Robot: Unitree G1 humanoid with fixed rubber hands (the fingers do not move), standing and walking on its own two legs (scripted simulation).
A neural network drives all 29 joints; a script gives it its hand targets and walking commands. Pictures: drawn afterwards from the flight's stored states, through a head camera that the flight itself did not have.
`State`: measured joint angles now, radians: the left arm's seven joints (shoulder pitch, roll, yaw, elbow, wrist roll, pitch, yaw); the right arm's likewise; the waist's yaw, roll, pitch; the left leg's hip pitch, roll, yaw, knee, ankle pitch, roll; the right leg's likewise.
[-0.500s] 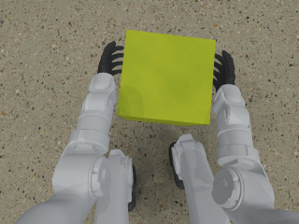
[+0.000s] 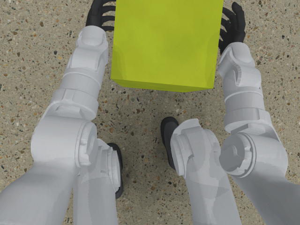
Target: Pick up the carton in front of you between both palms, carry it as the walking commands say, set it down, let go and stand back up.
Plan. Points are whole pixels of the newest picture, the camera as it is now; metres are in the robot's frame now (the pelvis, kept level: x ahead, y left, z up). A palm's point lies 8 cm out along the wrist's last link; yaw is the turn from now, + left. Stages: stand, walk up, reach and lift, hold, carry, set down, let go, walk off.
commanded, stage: set down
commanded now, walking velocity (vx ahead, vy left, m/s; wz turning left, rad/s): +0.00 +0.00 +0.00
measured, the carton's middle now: (160, 49) +0.50 -0.10 -0.23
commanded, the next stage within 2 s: none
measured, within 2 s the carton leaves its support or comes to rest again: rests again in 1.12 s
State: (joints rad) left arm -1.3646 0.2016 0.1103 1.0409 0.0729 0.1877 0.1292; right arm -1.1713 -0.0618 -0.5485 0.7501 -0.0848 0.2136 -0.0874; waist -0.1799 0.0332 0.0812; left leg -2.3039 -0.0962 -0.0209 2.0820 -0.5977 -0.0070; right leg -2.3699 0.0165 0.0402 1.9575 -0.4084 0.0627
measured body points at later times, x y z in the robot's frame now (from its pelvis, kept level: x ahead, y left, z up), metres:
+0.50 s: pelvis +0.00 +0.01 -0.02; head +0.35 +0.01 +0.26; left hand +0.55 +0.05 -0.20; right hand +0.48 -0.25 -0.17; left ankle +0.09 +0.11 -0.37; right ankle +0.15 -0.13 -0.37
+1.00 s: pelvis +0.00 +0.00 -0.02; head +0.36 +0.02 +0.25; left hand +0.55 +0.04 -0.21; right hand +0.48 -0.26 -0.19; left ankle +0.09 +0.11 -0.37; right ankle +0.15 -0.13 -0.37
